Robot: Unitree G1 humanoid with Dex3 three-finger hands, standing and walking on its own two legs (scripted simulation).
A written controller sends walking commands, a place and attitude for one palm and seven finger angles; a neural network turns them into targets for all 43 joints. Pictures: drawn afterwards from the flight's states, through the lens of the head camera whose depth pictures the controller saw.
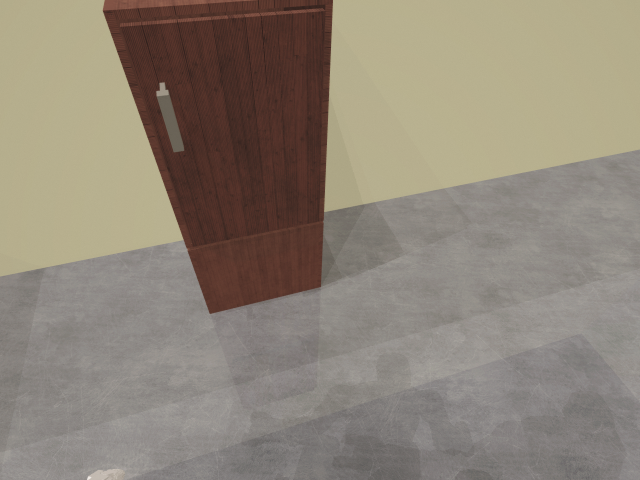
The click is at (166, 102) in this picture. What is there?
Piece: cupboard door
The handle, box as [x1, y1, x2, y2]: [156, 82, 183, 151]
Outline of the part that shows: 159,83 160,90 156,91 157,98 173,151 183,150 182,141 168,91 165,89 164,82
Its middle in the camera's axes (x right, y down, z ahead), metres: -0.31 -0.25 +0.80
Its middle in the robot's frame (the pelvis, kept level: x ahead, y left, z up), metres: +0.76 +0.36 +0.05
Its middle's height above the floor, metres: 0.82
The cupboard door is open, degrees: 0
